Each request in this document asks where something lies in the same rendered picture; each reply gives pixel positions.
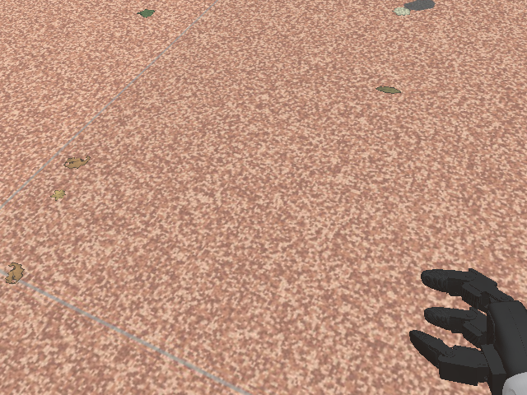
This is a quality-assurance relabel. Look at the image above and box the robot right forearm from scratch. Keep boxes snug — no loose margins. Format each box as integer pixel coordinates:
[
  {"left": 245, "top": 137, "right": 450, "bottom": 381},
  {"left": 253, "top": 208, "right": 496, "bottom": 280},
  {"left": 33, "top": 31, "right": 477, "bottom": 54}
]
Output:
[{"left": 502, "top": 372, "right": 527, "bottom": 395}]

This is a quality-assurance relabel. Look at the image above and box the robot right hand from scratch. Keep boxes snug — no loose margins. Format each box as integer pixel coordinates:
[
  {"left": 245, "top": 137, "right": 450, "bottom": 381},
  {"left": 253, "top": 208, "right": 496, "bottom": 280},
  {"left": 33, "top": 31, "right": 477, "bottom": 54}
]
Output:
[{"left": 409, "top": 268, "right": 527, "bottom": 395}]

